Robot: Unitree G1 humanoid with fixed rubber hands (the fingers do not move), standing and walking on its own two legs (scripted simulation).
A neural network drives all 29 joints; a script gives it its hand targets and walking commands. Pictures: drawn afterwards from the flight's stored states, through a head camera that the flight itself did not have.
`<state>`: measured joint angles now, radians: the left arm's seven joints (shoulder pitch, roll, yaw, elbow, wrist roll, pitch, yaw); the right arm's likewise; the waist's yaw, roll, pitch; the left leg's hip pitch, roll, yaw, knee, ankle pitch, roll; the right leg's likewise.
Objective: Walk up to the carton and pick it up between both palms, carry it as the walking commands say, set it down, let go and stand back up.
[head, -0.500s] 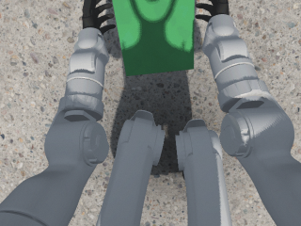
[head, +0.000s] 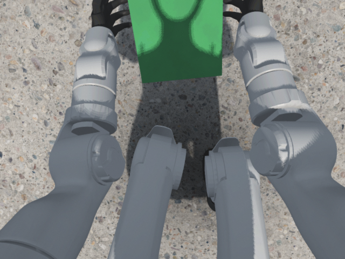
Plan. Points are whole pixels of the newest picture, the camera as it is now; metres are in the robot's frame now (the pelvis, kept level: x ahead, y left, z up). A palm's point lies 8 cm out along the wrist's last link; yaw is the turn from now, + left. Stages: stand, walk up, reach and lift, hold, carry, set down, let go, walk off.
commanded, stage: set down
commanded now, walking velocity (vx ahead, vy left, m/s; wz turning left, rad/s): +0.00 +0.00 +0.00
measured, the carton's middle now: (176, 20) +0.56 +0.08 -0.26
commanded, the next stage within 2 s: none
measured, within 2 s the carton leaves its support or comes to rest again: rests again in 1.52 s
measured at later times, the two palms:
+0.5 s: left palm (104, 24) +0.51 +0.21 -0.15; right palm (249, 11) +0.56 -0.06 -0.16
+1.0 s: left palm (105, 22) +0.52 +0.21 -0.16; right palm (249, 10) +0.56 -0.06 -0.16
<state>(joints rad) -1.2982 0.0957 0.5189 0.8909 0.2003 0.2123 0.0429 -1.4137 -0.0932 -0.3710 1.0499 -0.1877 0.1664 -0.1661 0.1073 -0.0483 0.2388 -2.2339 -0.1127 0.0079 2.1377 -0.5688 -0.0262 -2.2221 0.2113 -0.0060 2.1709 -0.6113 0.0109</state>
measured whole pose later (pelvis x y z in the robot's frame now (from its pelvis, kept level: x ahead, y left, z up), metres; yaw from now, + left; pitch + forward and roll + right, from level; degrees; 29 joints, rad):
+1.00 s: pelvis +0.01 +0.00 -0.01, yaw +0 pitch +40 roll +1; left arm -1.31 0.12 0.55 0.91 0.20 0.14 -0.01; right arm -1.41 -0.09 -0.40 1.02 -0.22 0.11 -0.09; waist 0.09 -0.04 0.24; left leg -2.27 -0.08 0.03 2.17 -0.61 0.00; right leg -2.25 0.17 -0.02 2.21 -0.66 -0.01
